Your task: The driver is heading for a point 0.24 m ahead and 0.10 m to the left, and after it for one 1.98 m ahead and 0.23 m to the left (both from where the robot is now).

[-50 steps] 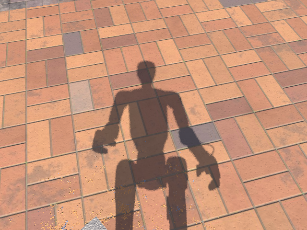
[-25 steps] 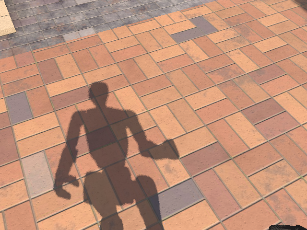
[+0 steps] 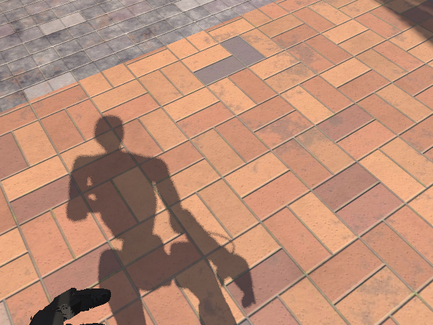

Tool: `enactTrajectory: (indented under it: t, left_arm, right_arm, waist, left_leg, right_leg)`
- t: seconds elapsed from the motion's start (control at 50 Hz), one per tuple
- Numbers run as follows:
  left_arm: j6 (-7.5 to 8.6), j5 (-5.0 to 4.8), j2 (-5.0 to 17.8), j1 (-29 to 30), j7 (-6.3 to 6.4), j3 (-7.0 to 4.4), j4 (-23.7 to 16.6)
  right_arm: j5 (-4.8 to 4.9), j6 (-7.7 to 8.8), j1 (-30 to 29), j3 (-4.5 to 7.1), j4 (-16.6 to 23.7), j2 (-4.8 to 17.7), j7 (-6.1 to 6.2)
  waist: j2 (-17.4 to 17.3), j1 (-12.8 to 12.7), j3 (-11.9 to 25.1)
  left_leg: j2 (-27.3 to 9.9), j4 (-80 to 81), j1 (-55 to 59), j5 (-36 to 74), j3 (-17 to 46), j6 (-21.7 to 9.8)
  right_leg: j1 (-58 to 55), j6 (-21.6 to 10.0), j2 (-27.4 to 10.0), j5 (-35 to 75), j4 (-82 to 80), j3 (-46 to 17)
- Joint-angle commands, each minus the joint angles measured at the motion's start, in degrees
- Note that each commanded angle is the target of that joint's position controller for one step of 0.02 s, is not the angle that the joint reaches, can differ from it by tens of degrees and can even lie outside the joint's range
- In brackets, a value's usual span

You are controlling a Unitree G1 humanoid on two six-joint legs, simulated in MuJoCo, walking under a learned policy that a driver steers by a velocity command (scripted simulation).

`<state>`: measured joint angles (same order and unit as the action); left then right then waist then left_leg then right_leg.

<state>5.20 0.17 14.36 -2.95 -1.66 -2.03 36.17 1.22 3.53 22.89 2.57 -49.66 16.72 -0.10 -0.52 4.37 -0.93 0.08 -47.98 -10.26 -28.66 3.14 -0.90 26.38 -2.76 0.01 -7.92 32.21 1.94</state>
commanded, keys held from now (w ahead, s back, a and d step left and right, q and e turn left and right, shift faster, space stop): w+q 0.20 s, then q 0.28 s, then no key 0.52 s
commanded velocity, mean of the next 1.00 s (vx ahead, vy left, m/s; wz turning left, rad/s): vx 0.22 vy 0.00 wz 0.31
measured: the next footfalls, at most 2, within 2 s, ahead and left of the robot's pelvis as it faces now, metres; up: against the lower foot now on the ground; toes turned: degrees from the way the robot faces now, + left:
left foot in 0.44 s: +0.36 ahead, +0.15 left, +0.00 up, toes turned +16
right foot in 0.88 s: +0.40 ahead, -0.09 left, +0.00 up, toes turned +20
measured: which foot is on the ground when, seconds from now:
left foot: up 0.00-0.42, down 0.44-1.00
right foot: down 0.00-0.46, up 0.48-0.86, down 0.88-1.00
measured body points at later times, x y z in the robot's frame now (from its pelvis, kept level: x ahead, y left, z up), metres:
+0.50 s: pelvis +0.23 +0.03 -0.01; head +0.27 +0.06 +0.44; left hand +0.24 +0.33 -0.13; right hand +0.48 -0.17 -0.09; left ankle +0.32 +0.14 -0.73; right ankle +0.10 -0.11 -0.67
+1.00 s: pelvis +0.31 +0.02 +0.01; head +0.32 +0.01 +0.46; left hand +0.32 +0.30 -0.11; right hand +0.53 -0.15 -0.11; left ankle +0.32 +0.14 -0.73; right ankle +0.36 -0.10 -0.73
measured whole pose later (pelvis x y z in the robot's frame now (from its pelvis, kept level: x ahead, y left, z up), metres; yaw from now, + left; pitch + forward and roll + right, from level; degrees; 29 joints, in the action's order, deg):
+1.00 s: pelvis +0.31 +0.02 +0.01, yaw +20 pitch +0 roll +0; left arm 0.6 1.4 13.0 -13.8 1.0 -2.0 46.9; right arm -1.4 -0.5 9.6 1.5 -42.1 12.7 0.0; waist -1.7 0.1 0.0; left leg 3.6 -30.6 -19.5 -11.3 3.1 -1.4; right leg 15.8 1.7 -1.7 -17.3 32.5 -1.2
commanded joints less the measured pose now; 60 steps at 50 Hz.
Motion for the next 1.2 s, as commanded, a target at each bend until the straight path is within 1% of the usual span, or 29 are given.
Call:
enactTrajectory:
  t: [0.02, 0.04, 0.08, 0.12, 0.2, 0.26, 0.3, 0.36, 0.42, 0.44, 0.46, 0.48, 0.5, 0.52, 0.54, 0.56, 0.62, 0.66, 0.7, 0.76, 0.82, 0.86, 0.88, 0.9, 0.92, 0.94, 1.02, 1.08, 1.2]
  left_arm:
    - [-0.15, -0.54, 8.8, -17.8, 0.66, -3.18, 1.5]
    - [-0.01, -0.20, 7.4, -14.0, 0.46, -2.70, 1.4]
    - [0.82, 0.40, 5.3, -10.1, 0.14, -2.27, 1.9]
    - [1.76, 0.50, 5.5, -9.4, 0.21, -2.63, 3.1]
    - [1.97, 0.86, 7.0, -11.0, 1.12, -3.31, 5.8]
    - [1.12, 0.67, 8.4, -9.4, 2.15, -3.44, 6.2]
    - [0.30, 0.27, 9.5, -11.4, 2.93, -3.68, 7.1]
    - [-1.34, -0.89, 11.3, -12.2, 3.54, -4.26, 7.8]
    - [-2.97, -1.95, 12.7, -9.8, 4.44, -4.92, 6.9]
    - [-3.15, -2.04, 11.6, -9.4, 4.43, -4.51, 6.5]
    - [-2.68, 0.39, 8.0, -13.0, 4.02, -3.15, 5.4]
    - [-1.99, 1.57, 4.0, -19.6, 2.88, -1.42, 3.7]
    - [-1.45, 0.29, 9.5, -16.5, 1.91, -2.39, 5.1]
    - [-1.77, -1.38, 10.1, -11.5, 1.84, -2.53, 3.7]
    - [-2.48, -0.88, 9.0, -10.2, 2.56, -2.40, 4.1]
    - [-3.50, -0.14, 9.4, -9.7, 3.33, -2.70, 4.4]
    - [-5.31, 0.07, 7.8, -12.8, 3.92, -2.63, 5.3]
    - [-5.44, 0.22, 6.8, -12.3, 4.43, -2.27, 5.5]
    - [-5.69, 0.19, 6.2, -11.0, 4.58, -2.01, 5.5]
    - [-5.98, -0.13, 6.3, -8.4, 4.43, -1.98, 5.2]
    - [-5.40, -0.11, 5.8, -8.3, 3.93, -1.91, 5.5]
    - [-4.79, 0.60, 4.7, -10.5, 3.23, -1.62, 6.7]
    - [-4.49, 1.48, 6.7, -10.9, 3.11, -1.80, 6.5]
    - [-4.50, 1.52, 11.2, -8.6, 3.29, -2.70, 6.0]
    - [-4.40, 1.36, 8.2, -7.9, 2.98, -2.32, 6.9]
    - [-4.02, 1.47, 5.7, -6.6, 2.72, -1.53, 6.4]
    - [-2.71, 0.83, 5.8, -8.3, 2.95, -1.37, 7.3]
    - [-2.85, 0.49, 5.6, -10.2, 3.43, -1.28, 7.9]
    - [-3.19, 0.36, 4.7, -10.1, 3.35, -0.97, 8.9]
  right_arm:
    - [1.32, 2.10, -3.0, 1.50, 6.2, 8.2, -0.19]
    - [0.75, 1.84, -5.0, 1.52, 6.3, 7.2, 0.03]
    - [0.35, 0.45, -3.9, 1.81, 5.8, 5.6, 0.09]
    - [0.52, -0.71, -3.2, 1.65, 5.5, 3.5, 0.13]
    - [0.14, -1.16, -7.7, 1.75, 7.4, 2.7, 0.09]
    - [-0.67, -0.71, -12.9, 1.23, 9.4, 1.4, -0.97]
    - [-1.07, -0.62, -17.1, 0.76, 11.5, 0.2, -1.94]
    - [-0.87, -1.00, -18.1, 1.39, 13.9, 1.7, -3.24]
    - [-1.09, -1.14, -10.0, 3.46, 13.4, 5.8, -3.74]
    - [-1.21, -0.95, -3.5, 4.85, 11.9, 8.5, -2.99]
    - [-1.36, -1.24, -1.0, 6.13, 12.2, 14.2, -1.38]
    - [-2.42, -1.20, -5.4, 6.01, 15.2, 17.6, -0.98]
    - [-2.02, -1.61, -5.5, 4.94, 16.6, 12.8, -1.33]
    - [-1.72, -1.60, -9.1, 3.88, 17.0, 9.5, -1.35]
    - [-0.87, -1.82, -11.5, 3.19, 16.6, 7.1, -1.24]
    - [-0.57, -2.03, -13.3, 2.57, 16.6, 5.4, -0.93]
    - [-2.29, -2.03, -15.2, 2.82, 16.3, 6.9, -0.70]
    - [-2.32, -1.97, -14.9, 2.81, 15.7, 6.9, -0.14]
    - [-2.18, -2.45, -15.5, 2.65, 15.4, 6.6, 0.40]
    - [-2.48, -3.15, -16.1, 2.23, 14.8, 6.1, 0.62]
    - [-2.41, -3.49, -15.6, 1.50, 13.5, 4.8, 0.36]
    - [-1.95, -3.55, -14.6, 0.51, 12.3, 2.6, 0.28]
    - [-2.34, -3.21, -12.4, 0.08, 11.5, 1.4, 0.24]
    - [-2.73, -2.71, -9.1, 0.36, 11.2, 1.5, -0.05]
    - [-2.87, -2.54, -11.2, 0.41, 11.3, 1.4, -0.03]
    - [-2.87, -2.71, -13.9, 0.66, 11.7, 2.3, 0.04]
    - [-2.50, -3.74, -14.5, 1.00, 10.8, 2.2, 0.53]
    - [-2.19, -3.33, -14.3, 0.97, 9.8, 1.2, 0.54]
    - [-1.86, -3.40, -13.5, 1.26, 7.6, 0.9, 1.02]
  waist:
    - [8.5, -9.8, 9.3]
    - [5.1, -7.8, 6.1]
    - [6.5, -4.7, 2.8]
    - [5.9, -3.4, 1.8]
    - [3.8, -3.9, -0.3]
    - [3.6, -4.8, -2.3]
    - [3.3, -6.7, -2.1]
    - [4.6, -6.5, -0.6]
    - [5.6, -1.6, 4.4]
    - [2.9, 1.8, 7.8]
    - [-7.9, 0.9, 12.8]
    - [-16.5, -5.3, 22.0]
    - [-6.0, -0.4, 27.6]
    - [-3.5, -0.9, 20.6]
    - [1.3, -2.8, 13.7]
    - [0.3, -4.0, 10.9]
    - [-4.3, -6.6, 9.1]
    - [-4.6, -6.2, 10.1]
    - [-5.1, -5.5, 10.7]
    - [-6.8, -4.1, 8.6]
    - [-7.0, -3.8, 6.7]
    - [-5.4, -5.6, 5.9]
    - [-2.6, -4.8, 5.6]
    - [5.8, -0.7, 4.2]
    - [10.3, -1.3, 4.0]
    - [9.5, -2.1, 2.5]
    - [6.0, -3.5, 1.0]
    - [2.7, -4.5, 2.1]
    - [0.1, -4.8, 3.2]
  left_leg:
    - [-3.0, -24.4, -34.9, 2.7, 4.1, -1.1]
    - [-5.0, -22.2, -32.6, 7.3, 3.1, -0.8]
    - [-7.3, -19.1, -27.7, 12.7, 3.4, 0.0]
    - [-7.4, -18.5, -26.5, 15.5, 3.4, 0.7]
    - [-7.0, -10.8, -31.4, 24.7, 4.8, 1.7]
    - [-5.6, 2.0, -26.9, 32.5, -0.2, 1.5]
    - [-4.6, 7.3, -24.9, 34.7, -3.4, 1.2]
    - [-3.3, 11.4, -24.3, 29.4, -4.8, -0.6]
    - [1.3, 15.1, -14.2, 22.7, -7.7, -4.0]
    - [3.1, 21.2, -4.5, 30.0, -7.1, -6.0]
    - [-7.4, 19.1, 10.8, 56.5, 7.1, -10.2]
    - [-22.6, 19.9, 26.8, 67.5, 34.7, -25.1]
    - [-21.4, 23.2, 24.3, 58.8, 32.0, -23.9]
    - [-18.8, 24.0, 18.3, 51.9, 24.3, -20.7]
    - [-15.6, 25.2, 9.8, 46.6, 18.7, -17.2]
    - [-13.8, 26.7, 3.1, 42.4, 16.2, -15.5]
    - [-10.4, 29.7, -8.0, 41.8, 11.5, -15.0]
    - [-10.2, 29.5, -7.6, 42.2, 10.2, -14.9]
    - [-9.7, 29.8, -7.4, 34.4, 9.9, -13.9]
    - [-9.2, 31.5, -9.5, 18.6, 11.1, -12.8]
    - [-9.3, 30.2, -9.2, 12.3, 12.8, -11.7]
    - [-7.1, 27.9, -10.9, 8.8, 11.8, -8.1]
    - [-4.9, 25.1, -12.7, 7.1, 10.3, -5.0]
    - [0.2, 22.1, -14.1, 5.9, 4.9, -2.4]
    - [1.7, 20.3, -7.5, 10.3, 1.0, -0.5]
    - [1.2, 19.6, -4.4, 13.6, 1.5, -0.3]
    - [-0.2, 20.4, -4.3, 17.7, 3.7, -2.1]
    - [-0.4, 20.2, -4.6, 21.3, 3.8, -2.0]
    - [-0.8, 19.5, -2.5, 26.4, 4.2, -1.5]
  right_leg:
    - [-36.2, -10.7, -20.6, -9.0, -14.7, -28.6]
    - [-29.3, -9.4, -17.9, -5.6, -16.7, -23.1]
    - [-20.9, -8.4, -14.8, 0.5, -20.9, -15.2]
    - [-17.8, -8.7, -14.3, 6.9, -23.2, -10.0]
    - [-19.5, -8.3, -14.0, 14.5, -24.4, -2.4]
    - [-17.9, -6.2, -11.6, 25.4, -22.7, 5.2]
    - [-19.6, -5.7, -12.4, 29.8, -20.6, 7.2]
    - [-25.9, -4.9, -14.6, 34.3, -15.3, 7.6]
    - [-27.7, -2.6, -14.1, 45.2, -0.5, 8.3]
    - [-24.4, -0.2, -10.9, 39.3, 11.0, 9.6]
    - [-10.2, 3.6, -6.1, 9.8, 28.7, 9.7]
    - [9.3, 7.1, 5.2, -33.7, 49.8, 1.5]
    - [10.0, 5.8, 1.7, -30.4, 51.9, -8.8]
    - [12.1, 4.8, -0.5, -25.8, 49.7, -7.7]
    - [12.4, 5.0, -3.0, -22.2, 44.2, -6.6]
    - [9.8, 5.2, -4.4, -20.1, 39.7, -6.5]
    - [1.1, 6.2, -3.4, -16.3, 33.6, -4.6]
    - [0.6, 6.9, -3.4, -14.8, 28.1, -4.6]
    - [-0.7, 7.1, -3.9, -12.0, 23.1, -5.0]
    - [-3.7, 6.9, -3.9, -10.2, 15.9, -4.7]
    - [-7.4, 5.9, -3.0, -10.0, 7.0, -3.8]
    - [-14.8, 4.0, -2.0, -2.5, -5.5, -2.5]
    - [-17.9, 2.3, -6.3, 1.6, -7.7, -7.1]
    - [-16.1, -0.5, -10.7, 3.1, -7.5, -11.5]
    - [-8.2, -2.0, -10.5, -8.1, -10.4, -12.4]
    - [-5.1, -0.9, -8.7, -13.6, -11.8, -11.5]
    - [-6.8, 1.9, -5.5, -9.8, -9.1, -7.4]
    - [-9.8, 1.6, -4.8, -5.3, -6.9, -6.6]
    - [-11.4, 1.3, -3.7, -1.2, -5.6, -5.5]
